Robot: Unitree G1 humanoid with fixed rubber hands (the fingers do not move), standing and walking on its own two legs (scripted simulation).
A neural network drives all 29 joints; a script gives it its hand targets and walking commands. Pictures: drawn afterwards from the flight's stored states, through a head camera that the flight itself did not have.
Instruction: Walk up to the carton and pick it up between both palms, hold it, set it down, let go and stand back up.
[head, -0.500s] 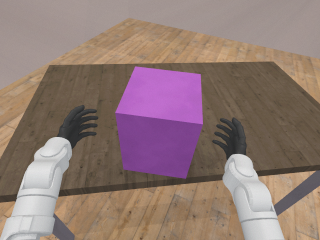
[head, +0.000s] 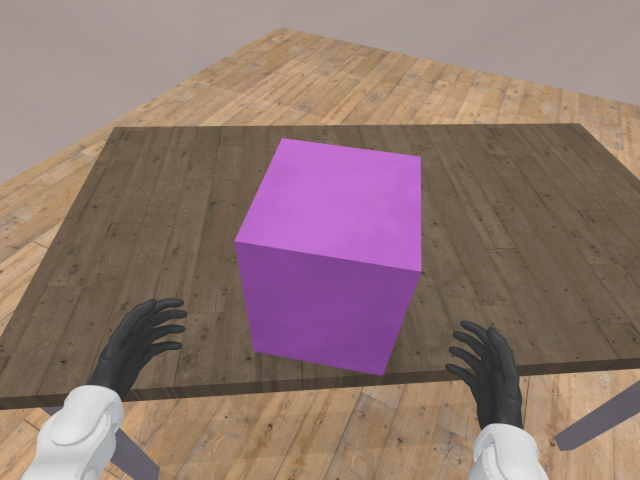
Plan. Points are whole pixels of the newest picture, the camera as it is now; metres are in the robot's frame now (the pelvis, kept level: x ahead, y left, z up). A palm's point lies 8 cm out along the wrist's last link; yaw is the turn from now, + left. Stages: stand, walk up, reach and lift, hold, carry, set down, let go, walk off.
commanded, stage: set down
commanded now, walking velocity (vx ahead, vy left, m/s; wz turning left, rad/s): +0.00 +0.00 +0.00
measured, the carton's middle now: (333, 258) +0.42 +0.01 +0.04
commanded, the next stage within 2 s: let go in 1.56 s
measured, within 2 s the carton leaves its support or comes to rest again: neither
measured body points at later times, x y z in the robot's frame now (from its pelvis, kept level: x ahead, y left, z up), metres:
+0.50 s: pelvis +0.00 +0.00 +0.00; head +0.00 +0.02 +0.45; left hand +0.19 +0.25 +0.01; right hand +0.19 -0.17 +0.01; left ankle +0.00 +0.10 -0.75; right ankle -0.02 -0.13 -0.75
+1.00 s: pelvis +0.01 -0.02 +0.00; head +0.01 -0.01 +0.45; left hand +0.18 +0.24 -0.03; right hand +0.19 -0.20 -0.03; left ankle +0.00 +0.10 -0.75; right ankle -0.02 -0.13 -0.75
